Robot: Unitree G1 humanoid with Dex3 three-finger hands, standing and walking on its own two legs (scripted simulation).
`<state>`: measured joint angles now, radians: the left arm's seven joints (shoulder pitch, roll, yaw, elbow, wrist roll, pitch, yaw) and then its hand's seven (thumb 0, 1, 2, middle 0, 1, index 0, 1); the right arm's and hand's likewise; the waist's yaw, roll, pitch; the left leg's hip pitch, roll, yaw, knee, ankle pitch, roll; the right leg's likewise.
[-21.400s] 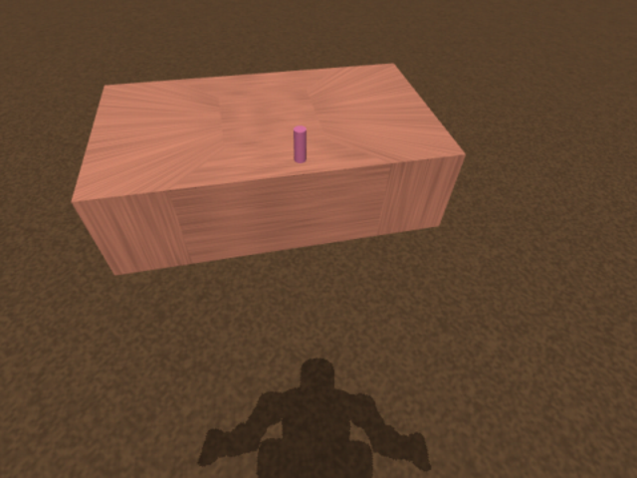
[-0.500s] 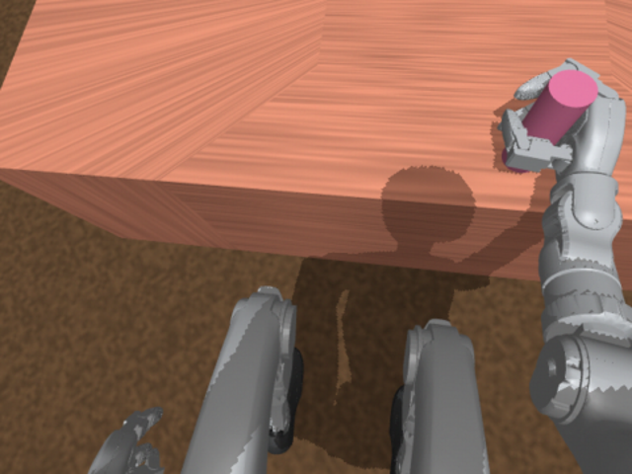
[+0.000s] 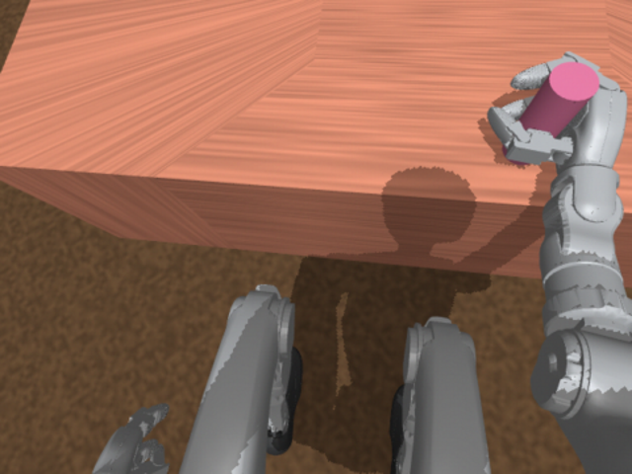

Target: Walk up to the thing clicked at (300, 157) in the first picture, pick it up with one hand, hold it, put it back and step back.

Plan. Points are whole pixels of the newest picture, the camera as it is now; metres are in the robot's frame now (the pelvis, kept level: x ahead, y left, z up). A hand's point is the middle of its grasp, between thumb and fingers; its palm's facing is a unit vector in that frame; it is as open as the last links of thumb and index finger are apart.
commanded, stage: open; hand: right
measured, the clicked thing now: (543, 120) +0.53 -0.18 +0.01
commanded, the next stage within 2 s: withdraw in 0.26 s
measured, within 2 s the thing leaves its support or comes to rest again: rests again in 0.74 s
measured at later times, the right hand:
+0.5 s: hand (537, 114) +0.53 -0.17 +0.01, palm faces +0.09 +1.00 -0.03, open 12.2 cm
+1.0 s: hand out of the picture +0.53 -0.25 +0.12, palm faces +0.10 +0.98 -0.18, open 16.4 cm
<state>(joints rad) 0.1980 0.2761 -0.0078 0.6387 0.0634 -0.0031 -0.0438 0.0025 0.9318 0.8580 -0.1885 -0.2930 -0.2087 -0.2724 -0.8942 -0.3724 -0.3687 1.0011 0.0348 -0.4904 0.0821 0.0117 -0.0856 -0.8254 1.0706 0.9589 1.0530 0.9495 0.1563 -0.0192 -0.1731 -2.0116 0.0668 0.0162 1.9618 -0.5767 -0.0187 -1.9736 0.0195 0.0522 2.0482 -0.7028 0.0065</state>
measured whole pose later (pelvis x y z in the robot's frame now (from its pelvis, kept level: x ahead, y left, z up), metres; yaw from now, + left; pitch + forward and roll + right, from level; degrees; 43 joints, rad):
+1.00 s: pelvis +0.02 +0.00 +0.11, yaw +1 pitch +31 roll +4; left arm 0.27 0.29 0.00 0.63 -0.01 0.04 0.00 0.00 0.90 0.88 -0.19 -0.29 -0.20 -0.29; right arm -0.89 -0.59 -0.40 1.05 -0.04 -0.20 0.16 -0.01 0.37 -0.12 0.12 0.10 0.12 0.10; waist 0.15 0.00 -0.16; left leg -1.63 0.04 0.04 1.61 -0.53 -0.02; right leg -1.60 -0.01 0.05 1.71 -0.66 0.00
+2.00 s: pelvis +0.09 +0.02 +0.29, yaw -1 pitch +6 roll +1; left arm 0.19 0.21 -0.03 0.52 -0.04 -0.01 0.14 0.01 0.89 0.89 -0.20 -0.30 -0.20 -0.29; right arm 0.39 -0.18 0.03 0.20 0.05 0.13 -0.13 -0.01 0.53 -0.06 0.06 0.05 0.06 0.05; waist -0.01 -0.03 -0.09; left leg -0.53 0.02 0.06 0.80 -0.39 0.00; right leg -0.49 -0.03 0.04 0.84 -0.46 0.03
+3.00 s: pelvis +0.08 +0.01 +0.33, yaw -2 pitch -4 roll -1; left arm 0.19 0.31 0.01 1.01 0.04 0.02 0.01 0.01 0.90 0.90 -0.20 -0.30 -0.20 -0.30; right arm 0.21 -0.31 -0.01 1.03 -0.03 0.00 -0.03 -0.01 0.53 -0.05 0.06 0.05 0.05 0.05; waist -0.01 -0.03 0.03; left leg -0.16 0.05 0.05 0.44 -0.21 -0.01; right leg -0.09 0.00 0.03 0.41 -0.24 0.02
